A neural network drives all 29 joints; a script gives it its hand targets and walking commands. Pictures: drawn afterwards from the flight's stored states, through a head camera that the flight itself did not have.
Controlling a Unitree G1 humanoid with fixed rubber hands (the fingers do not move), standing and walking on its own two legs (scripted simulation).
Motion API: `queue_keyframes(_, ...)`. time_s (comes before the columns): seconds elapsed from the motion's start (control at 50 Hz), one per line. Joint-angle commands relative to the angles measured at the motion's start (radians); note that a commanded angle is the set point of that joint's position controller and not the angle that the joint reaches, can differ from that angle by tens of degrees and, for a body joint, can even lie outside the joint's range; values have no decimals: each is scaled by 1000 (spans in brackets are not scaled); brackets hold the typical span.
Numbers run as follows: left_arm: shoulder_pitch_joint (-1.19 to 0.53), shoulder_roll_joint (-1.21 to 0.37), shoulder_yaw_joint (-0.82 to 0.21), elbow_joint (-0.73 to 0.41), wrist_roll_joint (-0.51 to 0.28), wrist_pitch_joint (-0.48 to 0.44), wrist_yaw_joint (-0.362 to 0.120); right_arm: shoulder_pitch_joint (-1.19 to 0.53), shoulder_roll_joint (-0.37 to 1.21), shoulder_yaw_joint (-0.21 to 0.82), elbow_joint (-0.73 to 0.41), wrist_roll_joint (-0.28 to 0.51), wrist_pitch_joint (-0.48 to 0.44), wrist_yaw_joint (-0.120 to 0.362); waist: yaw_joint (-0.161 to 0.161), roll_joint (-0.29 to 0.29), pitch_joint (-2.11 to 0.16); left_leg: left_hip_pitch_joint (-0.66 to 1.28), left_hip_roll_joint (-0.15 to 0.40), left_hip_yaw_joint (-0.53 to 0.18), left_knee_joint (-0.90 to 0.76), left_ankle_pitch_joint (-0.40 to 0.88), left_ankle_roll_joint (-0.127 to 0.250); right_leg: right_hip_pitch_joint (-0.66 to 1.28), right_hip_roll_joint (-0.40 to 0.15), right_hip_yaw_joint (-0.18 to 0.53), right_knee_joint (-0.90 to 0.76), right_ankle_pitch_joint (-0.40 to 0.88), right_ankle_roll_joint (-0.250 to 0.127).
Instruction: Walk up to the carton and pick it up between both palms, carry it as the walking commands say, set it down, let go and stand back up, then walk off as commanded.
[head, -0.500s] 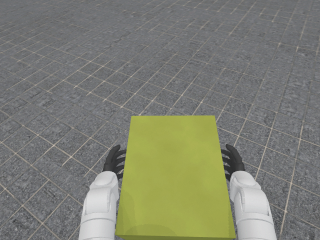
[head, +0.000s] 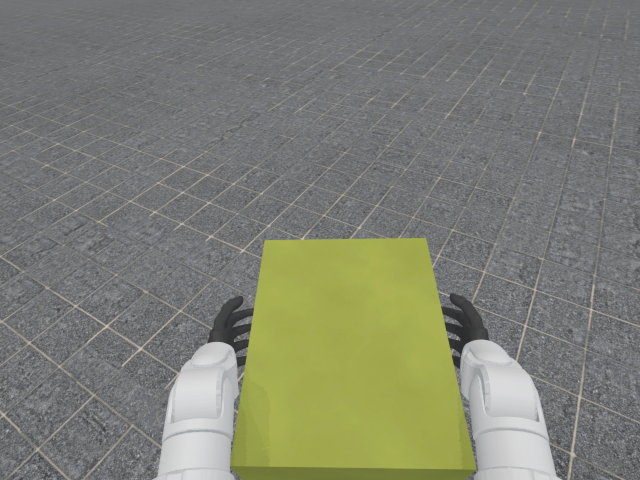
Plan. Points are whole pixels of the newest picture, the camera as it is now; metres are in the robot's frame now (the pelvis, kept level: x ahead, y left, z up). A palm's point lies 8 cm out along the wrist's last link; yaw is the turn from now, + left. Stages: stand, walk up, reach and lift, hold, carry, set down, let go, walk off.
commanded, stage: reach and lift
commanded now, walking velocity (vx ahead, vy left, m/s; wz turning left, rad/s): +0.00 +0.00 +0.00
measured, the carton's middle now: (346, 373) +0.30 +0.00 -0.03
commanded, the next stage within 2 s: hold in 0.82 s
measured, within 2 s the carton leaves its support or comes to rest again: neither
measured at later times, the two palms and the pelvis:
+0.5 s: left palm (225, 350) +0.29 +0.16 +0.04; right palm (476, 352) +0.29 -0.16 +0.04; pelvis +0.00 +0.00 +0.00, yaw +0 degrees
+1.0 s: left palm (224, 359) +0.28 +0.15 +0.04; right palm (480, 368) +0.27 -0.16 +0.03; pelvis +0.01 +0.00 +0.00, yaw +0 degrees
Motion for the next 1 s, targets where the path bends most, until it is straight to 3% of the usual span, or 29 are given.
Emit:
queue_keyframes(0.0,-680,-934,-677,-136,-286,-44,-235,-635,913,712,-146,299,-46,260,-19,27,-399,5,-101,15,-95,213,24,250,118,-10,-41,216,-14)
queue_keyframes(0.04,-684,-907,-684,-187,-290,-49,-226,-612,905,696,-140,292,-39,256,-14,19,-446,23,-104,12,-89,271,19,259,125,-2,-43,261,-12)
queue_keyframes(0.12,-678,-866,-587,-36,-234,-39,-239,-685,880,677,-127,275,-41,251,13,-22,-300,-93,-112,29,-118,-20,42,228,97,9,-59,20,-16)
queue_keyframes(0.22,-786,-946,-660,-106,-280,-66,-237,-723,911,677,-97,282,-57,272,-22,-25,-372,-50,-102,6,-104,43,34,204,109,-8,-43,60,-13)
queue_keyframes(0.24,-781,-949,-662,-107,-290,-72,-239,-769,934,713,-140,318,-67,274,1,-24,-405,-78,-99,8,-98,23,35,247,112,-3,-24,58,-13)
queue_keyframes(0.3,-713,-928,-640,-78,-276,-63,-241,-744,903,694,-152,290,-57,262,-9,-74,-405,-21,-101,14,-95,76,34,221,114,-10,-43,87,-3)
queue_keyframes(0.32,-689,-912,-600,-18,-245,-47,-241,-761,892,663,-105,282,-44,262,14,-33,-348,-85,-104,18,-96,24,40,229,103,-7,-45,40,-8)
queue_keyframes(0.34,-705,-914,-598,-14,-247,-48,-239,-661,896,635,-36,256,-42,262,-18,-19,-310,-50,-94,12,-117,13,40,192,102,-2,-54,46,-14)
queue_keyframes(0.38,-699,-922,-659,-122,-270,-58,-237,-660,917,700,-114,291,-43,270,15,-9,-401,13,-100,9,-100,165,31,218,116,-6,-52,138,-13)
queue_keyframes(0.4,-676,-930,-644,-97,-284,-51,-232,-668,923,697,-111,300,-40,273,-12,-44,-382,-6,-95,6,-106,153,32,239,120,-15,-40,151,-7)
queue_keyframes(0.42,-718,-935,-654,-138,-280,-51,-236,-638,918,683,-108,284,-39,273,-2,14,-417,-1,-99,6,-107,169,26,271,114,-5,-48,183,-9)
queue_keyframes(0.44,-629,-916,-648,-100,-275,-48,-234,-637,895,705,-154,297,-38,270,-1,-48,-356,1,-103,12,-111,187,32,244,123,-11,-60,189,-5)
queue_keyframes(0.46,-633,-915,-656,-132,-267,-44,-238,-636,916,715,-183,292,-34,269,17,-12,-416,-7,-112,14,-111,174,29,288,119,-4,-60,190,-11)
queue_keyframes(0.5,-652,-929,-676,-137,-304,-48,-235,-596,924,732,-162,303,-36,263,-18,-59,-398,46,-103,12,-105,198,30,230,119,-4,-55,198,-2)
queue_keyframes(0.52,-627,-891,-668,-158,-276,-44,-231,-579,933,723,-158,293,-29,256,16,-16,-387,13,-108,16,-111,207,31,284,114,2,-58,229,-4)
queue_keyframes(0.56,-594,-879,-671,-150,-284,-32,-225,-550,890,698,-167,278,-27,248,-20,-78,-316,19,-104,6,-117,210,29,245,123,-3,-66,221,-7)
queue_keyframes(0.6,-597,-901,-690,-159,-279,-33,-231,-536,876,705,-181,278,-28,252,-24,12,-315,6,-100,9,-130,173,24,253,121,3,-79,189,-14)
queue_keyframes(0.62,-612,-916,-703,-169,-292,-36,-230,-543,878,721,-193,282,-25,253,-30,-13,-307,22,-108,8,-122,165,24,223,121,-5,-75,165,-11)
queue_keyframes(0.64,-573,-905,-688,-151,-276,-35,-230,-567,869,733,-221,296,-32,252,-4,31,-320,2,-107,9,-125,191,18,266,122,1,-70,190,-14)
queue_keyframes(0.66,-574,-901,-701,-193,-275,-42,-224,-576,874,749,-257,297,-37,256,-9,-27,-382,35,-105,-10,-107,279,26,274,125,3,-59,258,-5)
queue_keyframes(0.7,-561,-914,-720,-216,-295,-39,-213,-561,878,767,-273,318,-38,249,-5,8,-370,53,-109,2,-111,306,17,279,127,5,-65,270,-9)
queue_keyframes(0.84,-462,-848,-724,-248,-287,-34,-203,-442,845,766,-295,296,-25,237,-14,-46,-331,72,-96,-10,-111,336,28,250,122,3,-64,303,-6)
queue_keyframes(0.86,-467,-855,-726,-253,-296,-29,-201,-415,844,760,-269,296,-18,235,-25,-23,-308,65,-105,-1,-122,295,21,262,123,6,-74,288,-7)
queue_keyframes(0.88,-473,-862,-721,-243,-278,-31,-203,-447,835,763,-284,291,-19,235,3,-9,-314,48,-98,-6,-133,245,27,257,121,10,-81,211,-13)
queue_keyframes(0.9,-495,-859,-700,-213,-280,-29,-199,-471,813,749,-268,290,-16,242,-6,-59,-274,53,-93,-14,-135,186,31,214,126,1,-77,142,-15)
queue_keyframes(0.92,-479,-832,-719,-249,-277,-37,-202,-430,822,754,-281,298,-28,245,-2,22,-285,48,-97,2,-139,219,26,235,125,7,-85,187,-21)
queue_keyframes(0.94,-452,-861,-698,-190,-265,-25,-198,-472,821,762,-294,298,-27,240,16,-6,-314,40,-95,-6,-131,179,25,264,119,15,-79,172,-16)
queue_keyframes(0.96,-503,-852,-715,-224,-275,-27,-202,-454,819,734,-258,289,-26,245,-22,12,-257,37,-100,4,-133,161,25,226,117,2,-78,163,-18)
queue_keyframes(0.98,-504,-870,-722,-234,-278,-33,-198,-471,857,777,-268,311,-24,240,17,-1,-303,30,-98,2,-130,170,26,245,121,6,-72,154,-20)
